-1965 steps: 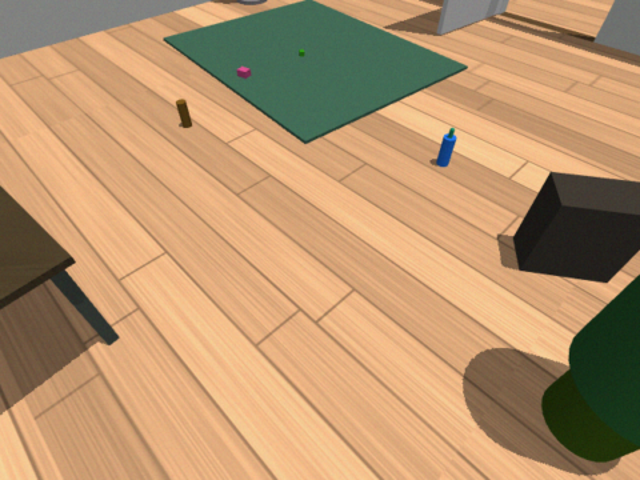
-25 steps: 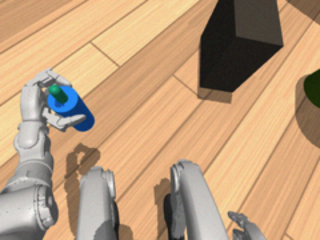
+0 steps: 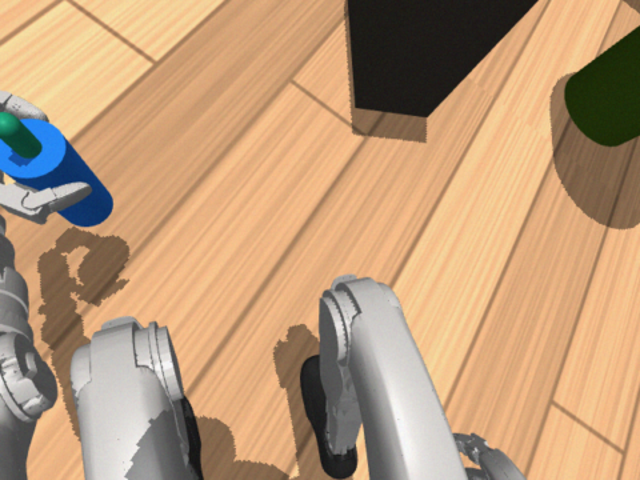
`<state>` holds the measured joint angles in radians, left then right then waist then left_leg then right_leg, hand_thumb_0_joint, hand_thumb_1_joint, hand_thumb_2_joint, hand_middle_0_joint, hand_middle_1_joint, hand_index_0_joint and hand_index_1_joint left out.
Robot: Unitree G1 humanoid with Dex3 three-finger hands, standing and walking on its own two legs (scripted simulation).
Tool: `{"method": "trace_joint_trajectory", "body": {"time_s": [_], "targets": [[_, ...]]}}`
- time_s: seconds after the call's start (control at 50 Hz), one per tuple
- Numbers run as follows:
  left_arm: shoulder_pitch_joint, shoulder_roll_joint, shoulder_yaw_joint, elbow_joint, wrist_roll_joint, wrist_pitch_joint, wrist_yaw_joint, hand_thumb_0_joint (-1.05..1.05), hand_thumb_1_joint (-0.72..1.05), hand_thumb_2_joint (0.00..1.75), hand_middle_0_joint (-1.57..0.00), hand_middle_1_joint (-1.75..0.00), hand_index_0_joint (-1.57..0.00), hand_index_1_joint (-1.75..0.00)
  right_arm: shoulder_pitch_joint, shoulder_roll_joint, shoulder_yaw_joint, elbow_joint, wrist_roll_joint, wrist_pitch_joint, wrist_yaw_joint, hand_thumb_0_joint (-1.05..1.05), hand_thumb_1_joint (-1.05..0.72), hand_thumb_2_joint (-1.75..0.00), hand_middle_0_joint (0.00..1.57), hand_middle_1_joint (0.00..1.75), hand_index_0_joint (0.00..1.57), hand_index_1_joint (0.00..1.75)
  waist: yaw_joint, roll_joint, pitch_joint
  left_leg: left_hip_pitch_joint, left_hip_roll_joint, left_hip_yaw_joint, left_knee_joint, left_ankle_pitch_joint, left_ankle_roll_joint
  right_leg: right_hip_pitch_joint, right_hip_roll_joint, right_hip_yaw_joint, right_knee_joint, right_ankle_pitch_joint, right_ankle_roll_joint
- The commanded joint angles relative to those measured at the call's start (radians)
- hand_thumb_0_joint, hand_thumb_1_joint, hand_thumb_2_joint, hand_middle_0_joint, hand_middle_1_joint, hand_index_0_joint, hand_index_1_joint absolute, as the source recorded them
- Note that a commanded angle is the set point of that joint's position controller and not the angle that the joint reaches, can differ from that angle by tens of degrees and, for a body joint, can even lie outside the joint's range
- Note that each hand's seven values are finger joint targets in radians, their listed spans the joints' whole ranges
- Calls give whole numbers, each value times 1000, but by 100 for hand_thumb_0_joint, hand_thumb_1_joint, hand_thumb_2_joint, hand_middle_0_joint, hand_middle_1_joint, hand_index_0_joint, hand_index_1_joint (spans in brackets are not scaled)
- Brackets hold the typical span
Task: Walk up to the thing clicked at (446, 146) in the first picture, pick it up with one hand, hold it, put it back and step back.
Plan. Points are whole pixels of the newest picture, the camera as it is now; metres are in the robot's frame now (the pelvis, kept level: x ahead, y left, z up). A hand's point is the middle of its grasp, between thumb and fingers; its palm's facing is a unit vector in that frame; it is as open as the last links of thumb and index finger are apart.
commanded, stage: crouch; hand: left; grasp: from the side
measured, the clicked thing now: (53, 171) +0.49 +0.23 -0.08
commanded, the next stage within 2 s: lower in 0.48 s
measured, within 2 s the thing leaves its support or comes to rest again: neither
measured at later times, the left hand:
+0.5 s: hand (52, 170) +0.52 +0.24 -0.12, palm faces +0.07 -1.00 -0.06, open 9.9 cm
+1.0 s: hand (70, 191) +0.52 +0.24 -0.19, palm faces +0.06 -1.00 -0.06, open 9.8 cm
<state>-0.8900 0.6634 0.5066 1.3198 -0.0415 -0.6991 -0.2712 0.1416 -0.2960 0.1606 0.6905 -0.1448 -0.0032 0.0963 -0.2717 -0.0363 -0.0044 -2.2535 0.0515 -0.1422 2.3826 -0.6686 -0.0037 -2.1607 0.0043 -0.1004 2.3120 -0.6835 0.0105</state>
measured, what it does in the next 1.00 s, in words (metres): stands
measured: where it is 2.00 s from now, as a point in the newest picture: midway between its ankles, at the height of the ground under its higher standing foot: (262, 458)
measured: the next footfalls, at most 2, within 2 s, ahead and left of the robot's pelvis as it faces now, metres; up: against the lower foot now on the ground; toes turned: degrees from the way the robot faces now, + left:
none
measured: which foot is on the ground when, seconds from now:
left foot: down 0.00-1.00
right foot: down 0.00-1.00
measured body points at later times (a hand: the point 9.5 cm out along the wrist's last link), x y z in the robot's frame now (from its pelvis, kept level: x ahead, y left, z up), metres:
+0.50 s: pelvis +0.00 +0.01 -0.02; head +0.25 +0.10 +0.34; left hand +0.51 +0.29 -0.11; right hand +0.07 -0.27 -0.11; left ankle +0.09 +0.13 -0.31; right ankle +0.10 -0.12 -0.31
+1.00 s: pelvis +0.00 +0.01 -0.03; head +0.28 +0.14 +0.30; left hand +0.51 +0.30 -0.18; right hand +0.09 -0.26 -0.09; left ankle +0.09 +0.13 -0.31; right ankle +0.10 -0.12 -0.31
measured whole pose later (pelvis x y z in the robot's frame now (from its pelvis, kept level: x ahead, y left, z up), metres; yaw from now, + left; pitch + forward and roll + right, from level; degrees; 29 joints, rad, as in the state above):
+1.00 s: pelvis +0.00 +0.01 -0.03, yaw -6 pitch +23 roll -15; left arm -0.89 0.90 0.41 1.40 -0.03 -0.82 -0.19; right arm -0.03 -0.35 0.40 0.59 -0.27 0.05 0.11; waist -0.31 -0.21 0.21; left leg -2.27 0.04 -0.30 2.55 -0.72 -0.01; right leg -2.11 0.04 -0.22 2.37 -0.70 0.04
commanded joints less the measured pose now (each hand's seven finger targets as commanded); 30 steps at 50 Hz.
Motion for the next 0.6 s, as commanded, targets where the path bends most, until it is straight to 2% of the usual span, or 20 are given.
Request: {"method": "trace_joint_trajectory", "body": {"time_s": [0.0,0.02,0.04,0.1,0.12,0.14,0.16,0.18,0.2,0.22,0.24,0.26,0.34,0.38,0.4,0.42,0.48,0.5,0.56,0.58], "targets": [[-390,285,64,-246,-43,-103,0,0,4,121,-128,-141,-129,-141,152,-277,-61,-38,-13,1,-9,0,-90,-90,20,30,20,30,4,311,-692,456,-14,48,-228,114,15,363,43,-52,-219,177,-34],[-384,322,86,-261,-41,-108,6,0,5,121,-127,-140,-128,-140,142,-280,-56,-43,-16,4,-9,0,-90,-90,20,30,20,30,15,308,-700,442,-13,47,-219,115,16,375,45,-51,-215,178,-33],[-416,310,68,-309,-41,-112,7,0,7,121,-128,-141,-129,-141,165,-280,-53,-27,-20,7,-6,0,-90,-91,20,30,20,30,7,344,-738,492,-10,42,-218,159,10,381,44,-55,-205,214,-35],[-405,317,60,-353,-32,-113,14,0,8,123,-128,-141,-129,-142,161,-288,-46,-19,-32,15,-4,0,-91,-91,20,30,20,30,2,416,-763,565,-1,29,-203,229,2,358,47,-61,-181,258,-39],[-418,343,60,-394,-27,-116,21,0,8,121,-127,-139,-128,-140,160,-291,-44,-16,-35,18,-5,0,-91,-91,20,30,20,30,8,440,-778,566,0,29,-200,242,-1,376,48,-58,-174,270,-41],[-396,320,52,-379,-28,-113,26,0,6,121,-127,-139,-127,-139,141,-291,-46,-25,-37,19,-6,0,-92,-91,20,30,20,30,4,429,-768,567,1,28,-191,238,2,356,50,-58,-174,267,-39],[-432,323,39,-415,-28,-117,27,0,6,120,-126,-139,-127,-139,151,-293,-42,-10,-39,20,-6,0,-92,-91,20,30,20,30,-9,464,-751,569,3,22,-194,233,-3,343,46,-65,-167,265,-42],[-415,332,58,-410,-33,-114,34,0,5,120,-126,-139,-126,-139,162,-300,-41,-6,-41,24,-6,0,-92,-91,20,30,20,30,-8,466,-761,586,4,18,-190,245,-4,350,48,-67,-168,277,-41],[-418,317,36,-431,-36,-115,35,0,5,118,-125,-137,-126,-138,149,-298,-35,-6,-44,26,-5,0,-93,-91,20,30,20,30,-13,483,-757,589,5,15,-187,254,-6,347,47,-70,-162,282,-42],[-422,319,37,-435,-42,-114,39,0,3,119,-125,-138,-126,-139,151,-300,-33,-8,-44,28,-6,0,-93,-91,20,30,20,30,-10,480,-759,599,6,15,-177,266,-6,347,49,-70,-162,290,-42],[-401,320,36,-412,-39,-109,42,0,4,121,-126,-139,-126,-140,157,-301,-29,-3,-46,33,-7,0,-93,-91,20,30,20,30,-24,467,-750,574,6,10,-170,268,-4,368,49,-73,-164,298,-37],[-386,319,35,-401,-36,-107,47,0,3,119,-126,-139,-127,-139,153,-301,-26,-7,-47,37,-7,0,-93,-91,20,30,20,30,-21,453,-731,553,5,9,-172,258,-3,371,48,-74,-168,292,-37],[-377,278,7,-336,-38,-110,54,0,2,121,-130,-142,-130,-142,127,-309,-11,-13,-53,43,-4,0,-92,-91,20,30,20,30,-50,414,-650,526,8,-9,-161,246,-3,330,50,-97,-158,281,-35],[-337,298,17,-288,-34,-110,55,0,5,123,-132,-144,-133,-144,110,-320,-4,-29,-57,49,-5,0,-92,-91,20,30,20,30,-54,385,-628,506,9,-11,-145,238,2,346,54,-102,-163,280,-29],[-378,302,-1,-307,-24,-117,56,0,4,123,-133,-145,-134,-145,108,-321,-2,-29,-58,49,-4,0,-92,-91,20,30,20,30,-59,385,-616,485,9,-14,-152,206,1,333,54,-105,-158,257,-33],[-357,322,15,-266,-20,-120,59,0,4,124,-133,-146,-135,-146,104,-322,6,-32,-60,51,-2,0,-91,-91,20,30,20,30,-59,378,-595,457,7,-14,-153,183,2,343,54,-108,-159,242,-31],[-355,319,13,-262,-34,-133,53,0,6,124,-135,-147,-136,-146,78,-331,19,-56,-63,52,0,0,-91,-90,20,30,20,30,-65,360,-580,445,8,-19,-147,149,4,339,59,-117,-157,217,-29],[-348,331,30,-246,-41,-136,53,0,6,125,-135,-147,-137,-147,84,-334,25,-57,-66,55,0,0,-91,-90,20,30,20,30,-65,360,-588,449,7,-21,-147,148,4,351,60,-120,-162,219,-26],[-356,325,18,-256,-50,-143,52,0,8,127,-137,-149,-139,-149,72,-339,37,-63,-71,55,0,0,-91,-90,20,30,20,30,-71,373,-584,465,10,-25,-138,162,3,353,64,-123,-155,234,-26],[-384,345,13,-266,-43,-147,56,0,7,122,-139,-151,-141,-149,70,-342,41,-65,-73,55,0,0,-91,-90,20,30,20,30,-78,397,-575,453,9,-28,-143,149,1,352,64,-125,-154,226,-28]]}}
